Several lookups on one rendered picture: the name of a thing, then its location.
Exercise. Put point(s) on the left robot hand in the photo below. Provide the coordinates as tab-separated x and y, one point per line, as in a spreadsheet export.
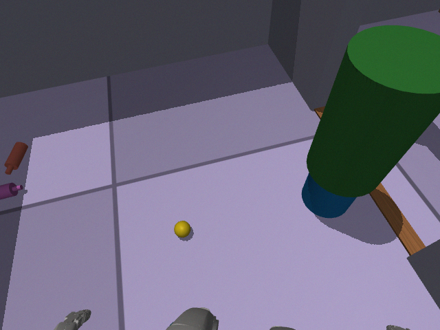
74	320

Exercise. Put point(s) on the potted plant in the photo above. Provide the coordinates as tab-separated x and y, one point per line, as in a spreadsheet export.
385	95

